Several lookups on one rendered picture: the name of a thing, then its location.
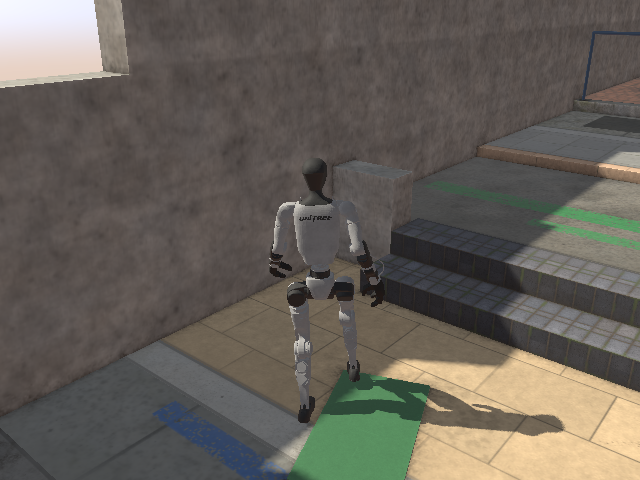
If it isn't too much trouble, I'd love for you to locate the robot right forearm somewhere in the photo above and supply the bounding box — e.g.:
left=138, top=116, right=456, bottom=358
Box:
left=357, top=240, right=381, bottom=285

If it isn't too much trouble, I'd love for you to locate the robot right shin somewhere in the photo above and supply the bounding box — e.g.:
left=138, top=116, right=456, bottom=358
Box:
left=343, top=310, right=357, bottom=369

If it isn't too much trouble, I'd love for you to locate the left robot upper arm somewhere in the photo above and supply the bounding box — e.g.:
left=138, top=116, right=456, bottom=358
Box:
left=272, top=202, right=296, bottom=255

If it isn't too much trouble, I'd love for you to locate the right robot upper arm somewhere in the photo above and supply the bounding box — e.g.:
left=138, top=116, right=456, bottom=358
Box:
left=336, top=200, right=366, bottom=256

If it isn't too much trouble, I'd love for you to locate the robot left forearm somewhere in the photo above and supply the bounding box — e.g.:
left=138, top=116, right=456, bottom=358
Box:
left=269, top=240, right=283, bottom=268

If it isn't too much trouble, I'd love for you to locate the robot right hand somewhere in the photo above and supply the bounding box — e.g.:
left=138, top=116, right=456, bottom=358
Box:
left=362, top=280, right=385, bottom=307

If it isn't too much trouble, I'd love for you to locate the robot left hand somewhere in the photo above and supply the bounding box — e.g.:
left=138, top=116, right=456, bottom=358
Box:
left=269, top=261, right=292, bottom=278

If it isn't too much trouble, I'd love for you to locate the robot left thigh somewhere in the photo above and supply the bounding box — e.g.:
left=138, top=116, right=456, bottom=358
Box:
left=287, top=281, right=313, bottom=359

